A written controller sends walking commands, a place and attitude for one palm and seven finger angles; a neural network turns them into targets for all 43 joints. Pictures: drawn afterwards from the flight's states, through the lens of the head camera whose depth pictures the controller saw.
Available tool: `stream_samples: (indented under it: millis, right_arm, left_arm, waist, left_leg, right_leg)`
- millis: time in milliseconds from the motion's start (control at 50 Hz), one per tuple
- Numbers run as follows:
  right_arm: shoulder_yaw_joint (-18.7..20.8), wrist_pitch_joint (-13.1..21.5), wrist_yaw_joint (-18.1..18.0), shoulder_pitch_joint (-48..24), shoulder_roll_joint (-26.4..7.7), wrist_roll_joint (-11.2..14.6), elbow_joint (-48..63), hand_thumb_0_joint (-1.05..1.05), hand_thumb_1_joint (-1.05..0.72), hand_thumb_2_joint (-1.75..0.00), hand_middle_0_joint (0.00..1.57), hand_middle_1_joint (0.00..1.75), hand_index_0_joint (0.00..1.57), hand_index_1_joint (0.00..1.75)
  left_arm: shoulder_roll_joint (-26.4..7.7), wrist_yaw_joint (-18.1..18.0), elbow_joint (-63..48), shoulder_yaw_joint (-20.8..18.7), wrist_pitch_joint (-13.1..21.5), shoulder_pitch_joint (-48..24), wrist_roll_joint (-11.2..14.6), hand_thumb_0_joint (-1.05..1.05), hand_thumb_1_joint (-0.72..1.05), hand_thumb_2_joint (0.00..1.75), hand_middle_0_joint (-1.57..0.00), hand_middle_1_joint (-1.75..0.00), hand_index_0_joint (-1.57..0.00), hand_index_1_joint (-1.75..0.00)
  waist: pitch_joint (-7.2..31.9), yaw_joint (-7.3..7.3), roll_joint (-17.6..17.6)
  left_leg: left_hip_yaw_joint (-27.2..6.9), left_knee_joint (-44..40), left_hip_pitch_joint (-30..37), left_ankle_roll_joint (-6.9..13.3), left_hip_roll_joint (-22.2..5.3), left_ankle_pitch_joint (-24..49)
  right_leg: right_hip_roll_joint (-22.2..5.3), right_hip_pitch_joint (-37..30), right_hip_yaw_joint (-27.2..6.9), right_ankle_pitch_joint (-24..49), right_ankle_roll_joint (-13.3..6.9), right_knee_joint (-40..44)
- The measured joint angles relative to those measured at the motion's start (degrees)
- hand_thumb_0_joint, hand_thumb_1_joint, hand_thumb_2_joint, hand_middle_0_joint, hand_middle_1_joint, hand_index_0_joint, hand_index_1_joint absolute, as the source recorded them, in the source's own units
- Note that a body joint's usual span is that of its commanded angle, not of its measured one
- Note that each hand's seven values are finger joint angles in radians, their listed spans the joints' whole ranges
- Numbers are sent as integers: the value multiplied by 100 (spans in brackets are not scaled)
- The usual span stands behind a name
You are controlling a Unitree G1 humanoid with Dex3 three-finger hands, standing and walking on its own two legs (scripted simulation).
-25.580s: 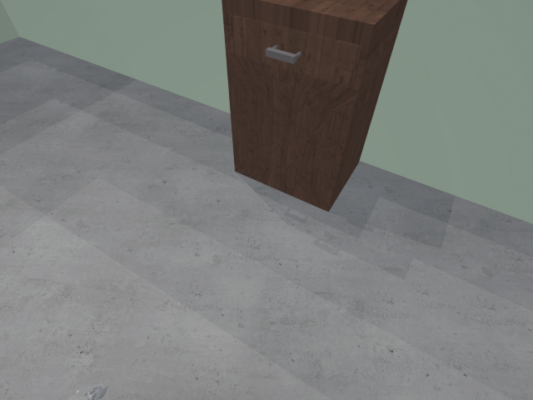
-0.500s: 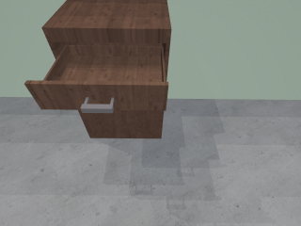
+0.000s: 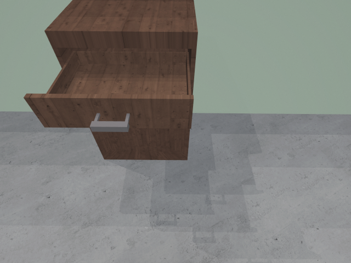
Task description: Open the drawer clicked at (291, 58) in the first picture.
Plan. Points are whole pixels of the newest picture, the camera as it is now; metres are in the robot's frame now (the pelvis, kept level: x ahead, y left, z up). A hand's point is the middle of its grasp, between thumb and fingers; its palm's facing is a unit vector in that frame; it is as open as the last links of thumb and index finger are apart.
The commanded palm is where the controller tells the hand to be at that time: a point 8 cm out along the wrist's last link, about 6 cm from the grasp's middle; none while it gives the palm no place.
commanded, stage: look to check the result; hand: left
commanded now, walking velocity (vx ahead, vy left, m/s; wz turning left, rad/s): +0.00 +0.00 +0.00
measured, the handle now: (111, 121) +0.52 +0.24 -0.03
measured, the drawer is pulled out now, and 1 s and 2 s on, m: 0.30 0.30 0.30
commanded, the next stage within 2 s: stand and wait in 0.04 s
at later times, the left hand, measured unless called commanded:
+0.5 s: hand out of the picture +0.02 +0.17 -0.17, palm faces +0.04 -0.98 -0.20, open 7.4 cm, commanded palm none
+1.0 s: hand out of the picture +0.04 +0.19 -0.17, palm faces +0.04 -0.97 -0.23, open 7.4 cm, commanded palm none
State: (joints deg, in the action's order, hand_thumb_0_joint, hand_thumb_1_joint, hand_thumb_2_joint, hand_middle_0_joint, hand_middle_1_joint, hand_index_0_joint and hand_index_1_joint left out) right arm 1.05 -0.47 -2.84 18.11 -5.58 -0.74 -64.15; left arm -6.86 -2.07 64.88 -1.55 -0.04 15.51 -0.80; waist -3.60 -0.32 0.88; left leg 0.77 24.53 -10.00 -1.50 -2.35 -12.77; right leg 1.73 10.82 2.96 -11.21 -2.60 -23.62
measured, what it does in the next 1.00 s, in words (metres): stands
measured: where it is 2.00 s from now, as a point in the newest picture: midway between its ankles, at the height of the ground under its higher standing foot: outside the picture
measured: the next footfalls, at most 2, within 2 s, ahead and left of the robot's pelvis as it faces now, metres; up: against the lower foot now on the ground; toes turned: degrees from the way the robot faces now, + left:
none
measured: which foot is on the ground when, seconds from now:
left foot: down 0.00-1.00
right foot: down 0.00-1.00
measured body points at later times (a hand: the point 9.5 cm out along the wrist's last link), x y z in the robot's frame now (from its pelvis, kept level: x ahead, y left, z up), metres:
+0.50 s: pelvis +0.01 +0.00 +0.00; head +0.03 -0.01 +0.45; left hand +0.02 +0.22 -0.16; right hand +0.00 -0.21 -0.16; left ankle +0.01 +0.14 -0.74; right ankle +0.02 -0.09 -0.74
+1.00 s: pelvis +0.02 +0.00 +0.00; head +0.04 -0.01 +0.45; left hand +0.04 +0.24 -0.15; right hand +0.02 -0.23 -0.16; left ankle +0.01 +0.14 -0.74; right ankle +0.02 -0.09 -0.74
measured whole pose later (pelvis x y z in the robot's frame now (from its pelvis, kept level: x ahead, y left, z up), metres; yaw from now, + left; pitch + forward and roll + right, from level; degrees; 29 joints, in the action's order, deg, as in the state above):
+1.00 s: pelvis +0.02 +0.00 +0.00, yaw +0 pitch -2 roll +0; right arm 1.1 -0.3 -2.7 14.5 -9.2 -0.7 -64.6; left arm -10.2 -1.6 64.8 -1.8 0.5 12.4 -0.6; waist -3.8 -0.4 0.8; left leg 0.6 21.9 -7.3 -1.8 -2.6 -12.9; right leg 2.1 8.0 3.1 -11.3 -2.8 -20.9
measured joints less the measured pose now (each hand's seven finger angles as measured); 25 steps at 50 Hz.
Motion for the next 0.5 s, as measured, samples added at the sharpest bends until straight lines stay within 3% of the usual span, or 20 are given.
stream_samples:
  millis: [500]
  right_arm:
    - [2,27,-10,-207,-153,10,-24,0,-91,-90,20,30,20,30]
  left_arm:
    - [-130,15,5,-5,36,-140,11,1,91,90,-20,-30,-20,-30]
  waist:
    - [3,2,2]
  left_leg:
    - [-3,-153,191,-26,-23,-36]
  right_leg:
    - [28,-191,3,-34,-12,154]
